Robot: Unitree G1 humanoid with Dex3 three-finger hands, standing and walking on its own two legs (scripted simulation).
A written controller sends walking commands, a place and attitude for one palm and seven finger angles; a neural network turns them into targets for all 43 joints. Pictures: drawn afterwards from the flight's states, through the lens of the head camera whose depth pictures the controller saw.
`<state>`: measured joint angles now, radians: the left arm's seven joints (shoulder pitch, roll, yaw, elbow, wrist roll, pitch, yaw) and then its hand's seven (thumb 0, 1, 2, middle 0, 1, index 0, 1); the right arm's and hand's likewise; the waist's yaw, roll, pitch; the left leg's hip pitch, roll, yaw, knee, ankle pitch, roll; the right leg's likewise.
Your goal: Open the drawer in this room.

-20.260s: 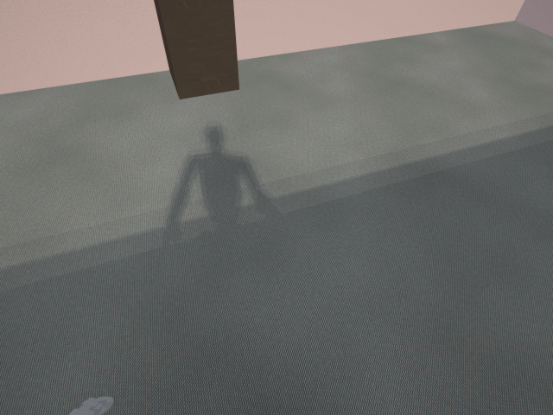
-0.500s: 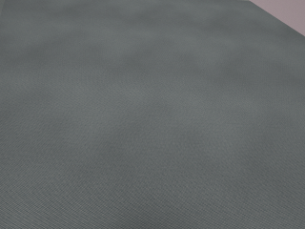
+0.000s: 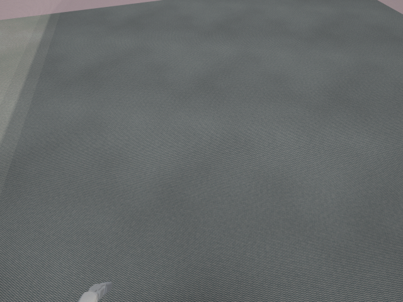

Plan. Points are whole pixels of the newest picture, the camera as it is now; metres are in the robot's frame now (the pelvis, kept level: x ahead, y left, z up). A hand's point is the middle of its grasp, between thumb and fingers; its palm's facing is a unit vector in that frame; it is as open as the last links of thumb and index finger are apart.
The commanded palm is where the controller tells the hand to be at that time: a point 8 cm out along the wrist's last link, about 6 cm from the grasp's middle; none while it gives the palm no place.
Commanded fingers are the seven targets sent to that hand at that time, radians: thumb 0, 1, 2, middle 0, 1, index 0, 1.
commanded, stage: turn or walk to find it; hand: left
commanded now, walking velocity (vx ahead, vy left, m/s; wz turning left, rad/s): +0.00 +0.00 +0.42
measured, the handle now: out of the picture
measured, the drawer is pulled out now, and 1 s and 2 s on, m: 0.00 0.00 0.00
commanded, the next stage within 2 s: none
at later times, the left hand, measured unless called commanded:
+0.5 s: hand out of the picture -0.08 +0.20 -0.17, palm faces +0.32 -0.91 -0.26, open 7.3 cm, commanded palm none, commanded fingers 0.00 0.90 0.90 -0.20 -0.30 -0.20 -0.30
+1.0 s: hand out of the picture -0.04 +0.20 -0.15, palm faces +0.43 -0.85 -0.29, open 7.4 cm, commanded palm none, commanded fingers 0.00 0.90 0.90 -0.20 -0.30 -0.20 -0.30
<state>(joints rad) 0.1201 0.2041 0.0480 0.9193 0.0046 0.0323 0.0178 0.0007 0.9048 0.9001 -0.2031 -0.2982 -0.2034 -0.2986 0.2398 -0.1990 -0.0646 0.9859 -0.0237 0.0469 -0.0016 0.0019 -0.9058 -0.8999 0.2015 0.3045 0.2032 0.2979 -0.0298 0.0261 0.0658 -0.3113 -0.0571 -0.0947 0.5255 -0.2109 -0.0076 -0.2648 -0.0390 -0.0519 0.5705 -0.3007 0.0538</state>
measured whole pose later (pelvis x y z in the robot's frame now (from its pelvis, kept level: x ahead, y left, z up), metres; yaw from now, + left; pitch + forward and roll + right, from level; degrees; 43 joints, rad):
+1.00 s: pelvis -0.05 -0.03 +0.00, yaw +26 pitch +0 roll +2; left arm 0.13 0.20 0.05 0.93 0.01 0.03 0.02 0.00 0.90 0.90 -0.20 -0.30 -0.20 -0.30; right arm 0.21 -0.20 -0.06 0.98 -0.02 0.05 0.00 0.00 -0.90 -0.90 0.20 0.30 0.20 0.30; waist -0.02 0.04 0.07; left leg -0.30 -0.04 -0.10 0.55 -0.24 -0.03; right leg -0.28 -0.04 -0.06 0.59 -0.31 0.05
